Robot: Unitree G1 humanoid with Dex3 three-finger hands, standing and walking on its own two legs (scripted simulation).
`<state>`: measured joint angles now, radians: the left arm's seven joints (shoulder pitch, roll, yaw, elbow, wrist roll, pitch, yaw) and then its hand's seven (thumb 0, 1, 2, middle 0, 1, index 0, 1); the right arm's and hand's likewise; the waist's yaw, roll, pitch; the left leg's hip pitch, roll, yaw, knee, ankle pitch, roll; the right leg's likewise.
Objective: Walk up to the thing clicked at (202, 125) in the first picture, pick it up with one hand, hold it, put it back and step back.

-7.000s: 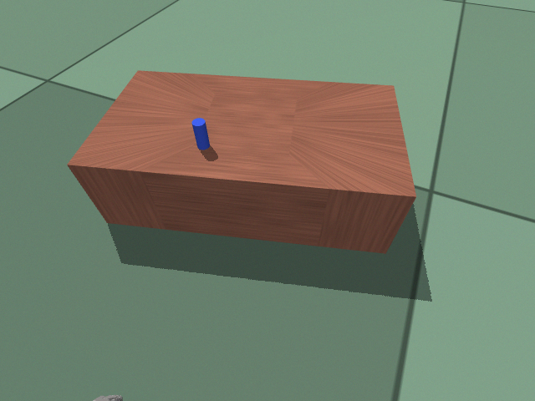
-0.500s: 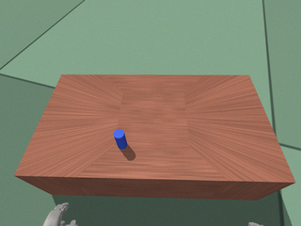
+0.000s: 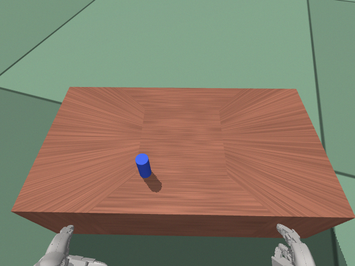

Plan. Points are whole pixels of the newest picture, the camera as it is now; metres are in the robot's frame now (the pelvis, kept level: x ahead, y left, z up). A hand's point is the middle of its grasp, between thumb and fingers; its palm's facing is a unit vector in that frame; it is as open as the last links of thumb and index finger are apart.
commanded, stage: go down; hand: left
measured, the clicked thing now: (143, 166) +0.49 +0.17 -0.31
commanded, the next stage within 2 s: none
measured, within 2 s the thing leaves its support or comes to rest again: neither
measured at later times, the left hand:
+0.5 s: hand (80, 260) +0.14 +0.25 -0.11, palm faces +0.04 -0.94 -0.34, open 17.2 cm
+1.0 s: hand (73, 258) +0.14 +0.26 -0.11, palm faces +0.10 -0.93 -0.35, open 17.1 cm
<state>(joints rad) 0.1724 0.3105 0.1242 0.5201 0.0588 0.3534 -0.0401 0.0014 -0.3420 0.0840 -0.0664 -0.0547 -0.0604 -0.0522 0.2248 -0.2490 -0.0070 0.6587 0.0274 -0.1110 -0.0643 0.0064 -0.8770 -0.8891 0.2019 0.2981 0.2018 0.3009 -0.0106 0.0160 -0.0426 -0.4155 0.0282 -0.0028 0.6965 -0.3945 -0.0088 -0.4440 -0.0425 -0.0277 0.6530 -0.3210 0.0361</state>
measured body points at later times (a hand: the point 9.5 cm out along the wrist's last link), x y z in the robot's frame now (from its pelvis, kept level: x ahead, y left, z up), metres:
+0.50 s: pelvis +0.00 +0.01 -0.03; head +0.03 +0.01 +0.42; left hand +0.14 +0.30 -0.09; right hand +0.17 -0.24 -0.11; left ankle -0.03 +0.12 -0.72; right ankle +0.00 -0.14 -0.72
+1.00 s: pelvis -0.02 +0.00 -0.04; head +0.01 +0.01 +0.41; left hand +0.14 +0.31 -0.08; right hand +0.15 -0.24 -0.11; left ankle -0.03 +0.12 -0.72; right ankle +0.00 -0.14 -0.72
